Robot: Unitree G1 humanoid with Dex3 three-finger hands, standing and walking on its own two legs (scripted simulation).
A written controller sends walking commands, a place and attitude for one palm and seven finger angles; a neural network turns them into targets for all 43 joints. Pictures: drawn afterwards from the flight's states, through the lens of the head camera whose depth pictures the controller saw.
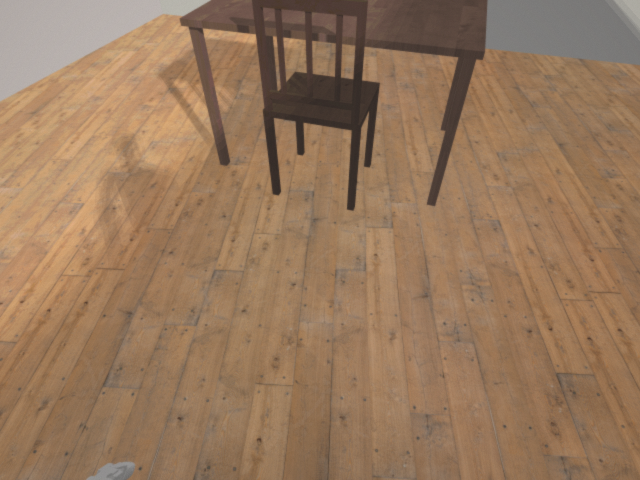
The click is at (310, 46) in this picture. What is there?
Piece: chair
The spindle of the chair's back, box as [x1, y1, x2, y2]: [305, 12, 312, 97]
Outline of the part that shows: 305,12 307,96 311,97 311,12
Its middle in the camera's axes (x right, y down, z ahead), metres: -0.04 -0.66 +1.40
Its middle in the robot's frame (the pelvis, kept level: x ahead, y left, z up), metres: +1.48 +0.12 -0.08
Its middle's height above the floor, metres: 0.69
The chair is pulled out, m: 0.00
